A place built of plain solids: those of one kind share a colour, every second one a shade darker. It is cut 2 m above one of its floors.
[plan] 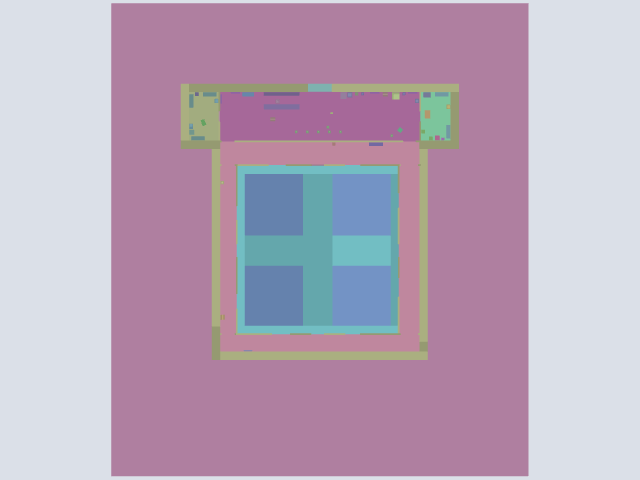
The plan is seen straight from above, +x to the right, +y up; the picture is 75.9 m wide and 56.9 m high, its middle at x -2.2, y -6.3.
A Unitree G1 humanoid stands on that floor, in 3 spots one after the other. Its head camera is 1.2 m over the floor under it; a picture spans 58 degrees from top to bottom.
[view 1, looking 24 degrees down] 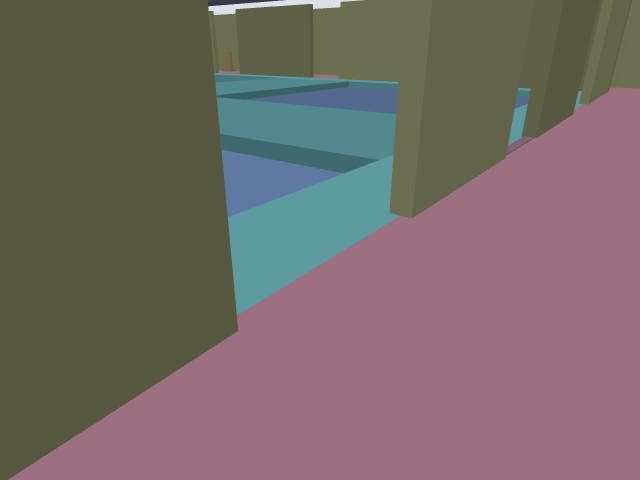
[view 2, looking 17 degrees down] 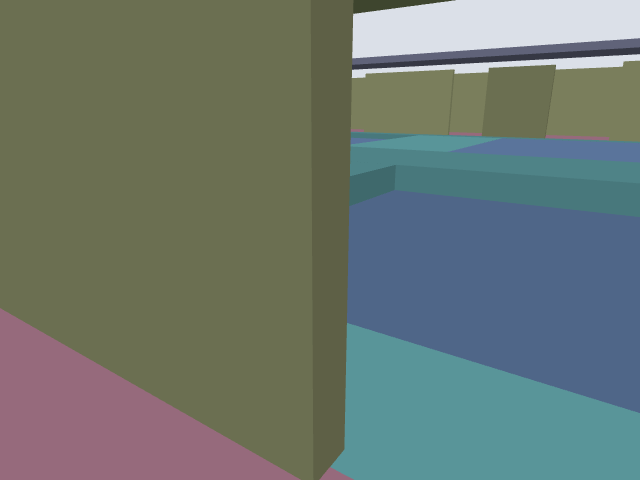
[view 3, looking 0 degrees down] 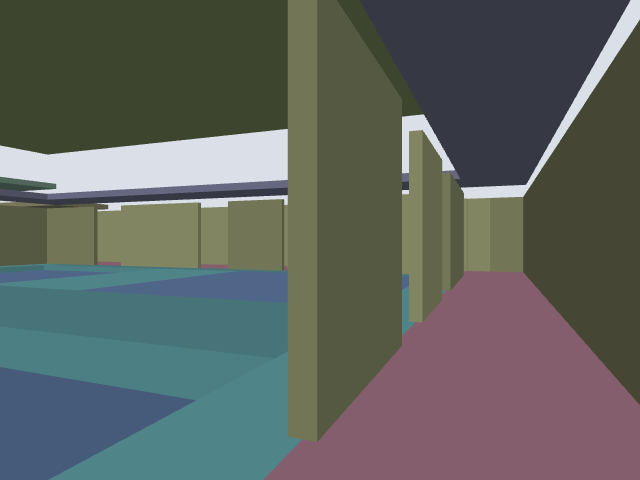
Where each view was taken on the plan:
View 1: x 3.68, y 3.98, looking -143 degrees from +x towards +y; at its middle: floor_gang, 2.95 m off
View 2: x -13.10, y -13.34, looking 34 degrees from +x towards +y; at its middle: wall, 1.22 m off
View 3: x -8.12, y -18.54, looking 22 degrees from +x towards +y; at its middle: wall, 2.61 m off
